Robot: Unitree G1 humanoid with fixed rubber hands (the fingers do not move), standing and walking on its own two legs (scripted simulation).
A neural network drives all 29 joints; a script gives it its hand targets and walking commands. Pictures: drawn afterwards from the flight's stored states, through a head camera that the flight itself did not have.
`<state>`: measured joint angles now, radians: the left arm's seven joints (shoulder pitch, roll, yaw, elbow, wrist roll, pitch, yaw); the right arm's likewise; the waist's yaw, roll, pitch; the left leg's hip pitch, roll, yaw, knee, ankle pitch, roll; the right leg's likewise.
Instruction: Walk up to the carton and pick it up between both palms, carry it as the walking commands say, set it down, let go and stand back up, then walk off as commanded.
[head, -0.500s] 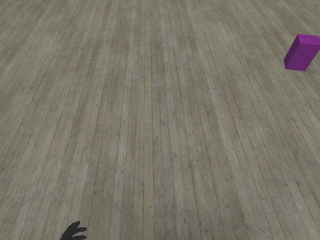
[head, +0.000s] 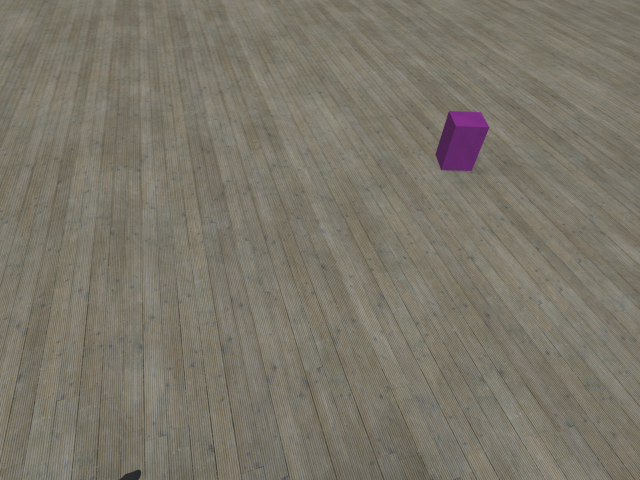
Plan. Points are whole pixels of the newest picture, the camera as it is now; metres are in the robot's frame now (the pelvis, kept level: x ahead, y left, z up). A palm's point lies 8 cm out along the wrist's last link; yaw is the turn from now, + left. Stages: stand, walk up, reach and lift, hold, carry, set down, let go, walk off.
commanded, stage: walk up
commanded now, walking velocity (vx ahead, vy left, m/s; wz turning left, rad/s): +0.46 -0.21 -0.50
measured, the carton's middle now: (460, 141) +1.74 -0.84 -0.64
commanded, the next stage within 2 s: none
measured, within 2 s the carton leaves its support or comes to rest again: neither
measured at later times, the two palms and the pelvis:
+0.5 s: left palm (235, 381) +0.31 +0.13 -0.12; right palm (569, 387) +0.27 -0.39 -0.11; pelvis +0.22 -0.12 +0.00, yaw -12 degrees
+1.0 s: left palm (284, 228) +0.64 +0.06 -0.13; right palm (552, 339) +0.34 -0.39 -0.10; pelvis +0.48 -0.15 +0.01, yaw -19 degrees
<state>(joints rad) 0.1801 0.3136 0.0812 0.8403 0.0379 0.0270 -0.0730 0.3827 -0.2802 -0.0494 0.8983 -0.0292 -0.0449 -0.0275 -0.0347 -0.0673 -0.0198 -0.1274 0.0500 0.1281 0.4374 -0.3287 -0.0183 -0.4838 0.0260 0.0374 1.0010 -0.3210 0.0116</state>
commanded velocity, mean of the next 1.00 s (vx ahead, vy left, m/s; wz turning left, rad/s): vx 0.49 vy -0.10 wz -0.32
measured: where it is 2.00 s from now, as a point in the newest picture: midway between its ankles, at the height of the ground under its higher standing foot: (397, 284)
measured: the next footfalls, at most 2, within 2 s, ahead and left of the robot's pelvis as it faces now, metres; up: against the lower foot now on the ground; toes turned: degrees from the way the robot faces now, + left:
right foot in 0.28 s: +0.25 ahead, -0.22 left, +0.00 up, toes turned -14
left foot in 0.74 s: +0.54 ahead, -0.03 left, +0.00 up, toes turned -7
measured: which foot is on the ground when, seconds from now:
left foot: down 0.00-0.28, up 0.30-0.72, down 0.74-1.00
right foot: up 0.00-0.26, down 0.28-0.74, up 0.76-1.00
